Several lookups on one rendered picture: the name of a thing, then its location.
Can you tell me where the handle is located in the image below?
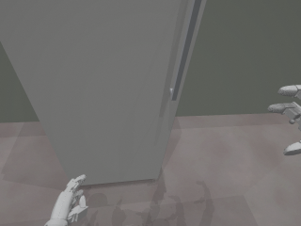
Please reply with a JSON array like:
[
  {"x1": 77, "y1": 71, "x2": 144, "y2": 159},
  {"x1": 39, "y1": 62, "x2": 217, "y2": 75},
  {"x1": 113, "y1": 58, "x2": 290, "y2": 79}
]
[{"x1": 169, "y1": 0, "x2": 202, "y2": 101}]

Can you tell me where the robot left hand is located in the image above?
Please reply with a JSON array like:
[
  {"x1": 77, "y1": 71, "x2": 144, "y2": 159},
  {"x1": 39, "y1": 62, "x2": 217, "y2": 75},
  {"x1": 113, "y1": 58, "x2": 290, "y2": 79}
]
[{"x1": 50, "y1": 174, "x2": 88, "y2": 225}]

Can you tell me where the fridge door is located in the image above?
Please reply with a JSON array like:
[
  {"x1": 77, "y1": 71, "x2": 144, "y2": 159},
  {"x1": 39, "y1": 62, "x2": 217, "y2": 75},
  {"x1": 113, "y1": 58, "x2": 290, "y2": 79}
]
[{"x1": 0, "y1": 0, "x2": 207, "y2": 186}]

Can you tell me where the robot right hand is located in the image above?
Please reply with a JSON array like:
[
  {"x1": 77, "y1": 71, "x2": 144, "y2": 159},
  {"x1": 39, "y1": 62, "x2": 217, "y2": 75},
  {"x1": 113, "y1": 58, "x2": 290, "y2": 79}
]
[{"x1": 267, "y1": 85, "x2": 301, "y2": 155}]

